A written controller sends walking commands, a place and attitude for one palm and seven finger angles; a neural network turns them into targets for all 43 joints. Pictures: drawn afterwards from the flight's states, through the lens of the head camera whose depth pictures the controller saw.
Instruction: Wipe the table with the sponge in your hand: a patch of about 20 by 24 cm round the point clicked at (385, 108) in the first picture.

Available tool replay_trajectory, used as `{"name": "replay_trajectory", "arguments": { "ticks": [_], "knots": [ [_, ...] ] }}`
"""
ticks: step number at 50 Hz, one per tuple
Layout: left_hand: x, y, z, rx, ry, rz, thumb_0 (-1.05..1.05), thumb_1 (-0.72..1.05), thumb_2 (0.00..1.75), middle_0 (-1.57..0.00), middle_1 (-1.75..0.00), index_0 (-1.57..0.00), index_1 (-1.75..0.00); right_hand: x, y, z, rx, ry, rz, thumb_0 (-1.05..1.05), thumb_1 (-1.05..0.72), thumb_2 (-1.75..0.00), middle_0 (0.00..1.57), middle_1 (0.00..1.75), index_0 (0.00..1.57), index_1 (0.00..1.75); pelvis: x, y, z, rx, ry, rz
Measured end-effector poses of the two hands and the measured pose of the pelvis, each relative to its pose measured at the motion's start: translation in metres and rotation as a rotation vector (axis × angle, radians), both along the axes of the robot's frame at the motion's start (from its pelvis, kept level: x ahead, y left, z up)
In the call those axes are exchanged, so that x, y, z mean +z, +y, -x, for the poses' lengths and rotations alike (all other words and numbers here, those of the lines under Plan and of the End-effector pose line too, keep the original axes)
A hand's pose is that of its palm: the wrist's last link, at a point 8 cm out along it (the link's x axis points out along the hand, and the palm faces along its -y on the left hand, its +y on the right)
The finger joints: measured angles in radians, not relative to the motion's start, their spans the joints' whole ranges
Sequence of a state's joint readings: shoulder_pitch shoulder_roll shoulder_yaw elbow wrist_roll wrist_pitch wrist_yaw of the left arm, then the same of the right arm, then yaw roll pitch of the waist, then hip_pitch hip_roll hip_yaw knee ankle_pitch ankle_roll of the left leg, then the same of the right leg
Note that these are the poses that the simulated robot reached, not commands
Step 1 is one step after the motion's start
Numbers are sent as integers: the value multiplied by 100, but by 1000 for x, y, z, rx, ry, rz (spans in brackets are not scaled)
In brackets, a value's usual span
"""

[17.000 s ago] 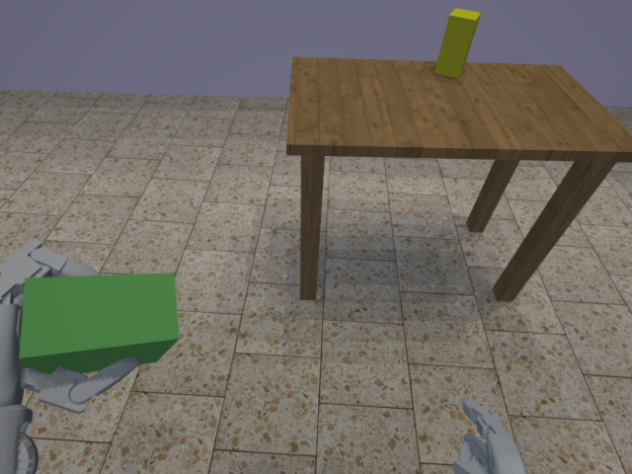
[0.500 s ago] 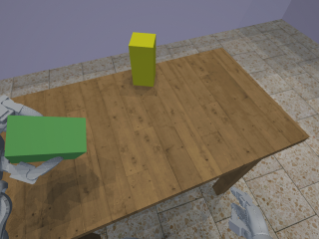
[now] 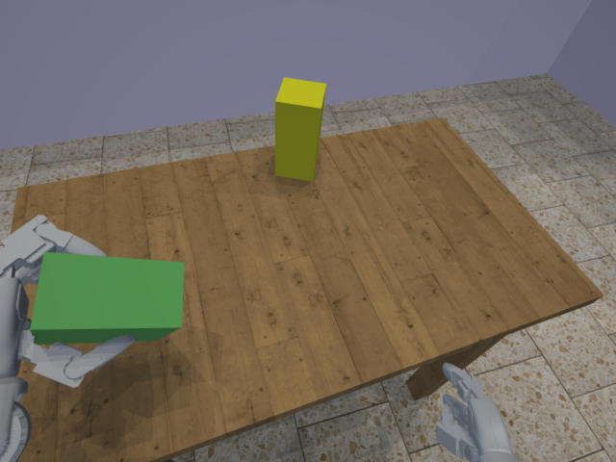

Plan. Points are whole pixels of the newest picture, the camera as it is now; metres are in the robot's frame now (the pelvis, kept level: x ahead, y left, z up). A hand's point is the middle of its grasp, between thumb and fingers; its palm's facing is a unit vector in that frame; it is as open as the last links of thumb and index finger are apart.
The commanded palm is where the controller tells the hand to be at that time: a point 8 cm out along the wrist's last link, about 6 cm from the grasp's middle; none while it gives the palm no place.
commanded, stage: look again from close up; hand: left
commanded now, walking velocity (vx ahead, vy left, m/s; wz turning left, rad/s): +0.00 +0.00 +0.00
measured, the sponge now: (129, 304) +0.23 +0.21 +0.12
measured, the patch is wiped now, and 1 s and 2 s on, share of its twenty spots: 0.00 0.00 0.00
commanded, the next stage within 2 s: come to a stop and stand still in 0.28 s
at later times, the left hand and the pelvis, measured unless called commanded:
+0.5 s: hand (38, 286) +0.22 +0.28 +0.16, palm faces +0.42 -0.79 -0.46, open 10.4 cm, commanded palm +0.14 +0.27 +0.18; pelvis -0.02 -0.01 +0.00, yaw +0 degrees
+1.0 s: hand (73, 307) +0.21 +0.24 +0.16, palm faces +0.41 -0.86 -0.31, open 10.4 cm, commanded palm +0.15 +0.28 +0.18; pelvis -0.01 -0.01 +0.00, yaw +1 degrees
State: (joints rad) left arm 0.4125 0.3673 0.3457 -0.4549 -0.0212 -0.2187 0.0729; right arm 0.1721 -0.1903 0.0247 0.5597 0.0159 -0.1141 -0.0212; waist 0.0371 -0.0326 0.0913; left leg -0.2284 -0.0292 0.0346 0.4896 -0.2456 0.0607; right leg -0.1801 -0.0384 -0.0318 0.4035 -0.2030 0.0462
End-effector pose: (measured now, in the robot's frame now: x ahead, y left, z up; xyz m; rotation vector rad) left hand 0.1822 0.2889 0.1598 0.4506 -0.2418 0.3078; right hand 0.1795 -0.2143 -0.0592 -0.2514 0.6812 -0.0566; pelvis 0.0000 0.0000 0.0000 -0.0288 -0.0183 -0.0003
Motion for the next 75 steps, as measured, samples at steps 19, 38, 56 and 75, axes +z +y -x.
{"name": "replay_trajectory", "arguments": {
  "ticks": [19,38,56,75],
  "knots": [
    [8,0,16,15,0,-24,-1,-51,102,-70,-131,-72,-130,-4,-8,28,-30,15,0,2,-90,-90,21,30,20,30,2,-3,10,3,-3,4],
    [4,-14,20,-66,-35,-40,-1,-52,102,-71,-131,-72,-130,-6,-12,33,-23,2,0,2,-90,-90,21,30,20,30,-2,-7,11,12,4,-8],
    [6,-11,10,0,-62,19,-1,-51,102,-70,-131,-72,-130,7,-7,-3,10,-52,7,2,-90,-90,21,30,20,30,1,-9,3,20,3,1],
    [7,-5,12,45,-21,6,-1,-51,102,-70,-131,-72,-131,-6,-11,13,-16,29,10,2,-90,-90,21,30,20,30,2,-8,2,31,3,2]
  ]
}}
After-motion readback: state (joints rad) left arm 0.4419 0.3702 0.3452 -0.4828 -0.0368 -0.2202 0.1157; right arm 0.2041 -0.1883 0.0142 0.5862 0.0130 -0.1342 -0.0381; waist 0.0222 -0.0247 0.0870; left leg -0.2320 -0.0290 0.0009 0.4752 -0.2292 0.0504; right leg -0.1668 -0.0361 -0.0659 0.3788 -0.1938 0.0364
